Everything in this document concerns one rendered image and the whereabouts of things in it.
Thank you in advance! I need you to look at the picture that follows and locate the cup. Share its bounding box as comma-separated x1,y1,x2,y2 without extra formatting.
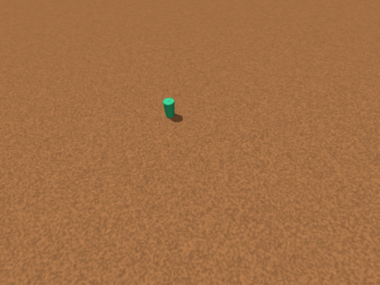
163,98,175,118

